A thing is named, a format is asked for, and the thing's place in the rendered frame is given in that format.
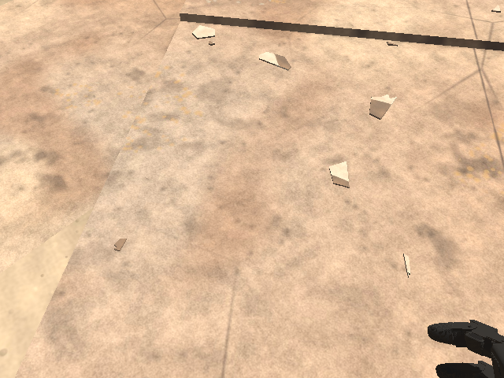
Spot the robot right hand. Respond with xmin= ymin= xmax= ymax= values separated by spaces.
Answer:
xmin=428 ymin=320 xmax=504 ymax=378

